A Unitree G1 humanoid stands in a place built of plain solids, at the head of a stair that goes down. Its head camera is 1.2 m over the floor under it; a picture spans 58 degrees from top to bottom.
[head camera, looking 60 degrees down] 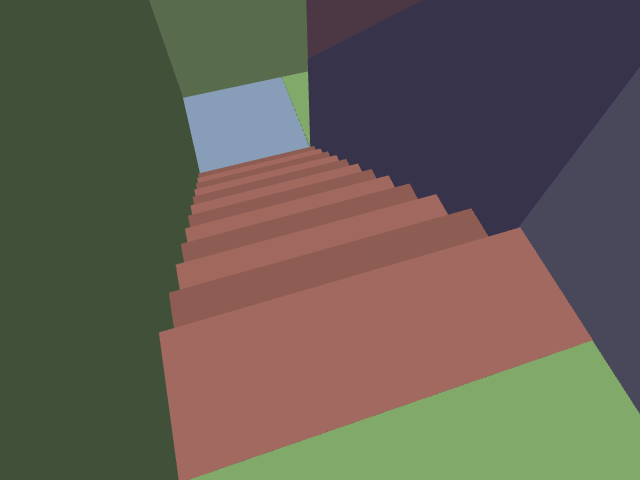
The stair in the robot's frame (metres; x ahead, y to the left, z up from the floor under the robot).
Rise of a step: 0.19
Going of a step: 0.21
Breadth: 1.36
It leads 18 degrees to the left of straight ahead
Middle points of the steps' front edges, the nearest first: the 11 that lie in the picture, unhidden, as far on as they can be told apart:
0.56 -0.10 0.00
0.77 -0.03 -0.19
0.97 0.03 -0.37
1.17 0.10 -0.56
1.37 0.16 -0.75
1.58 0.23 -0.94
1.78 0.29 -1.13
1.98 0.35 -1.32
2.19 0.42 -1.51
2.39 0.48 -1.69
2.59 0.55 -1.88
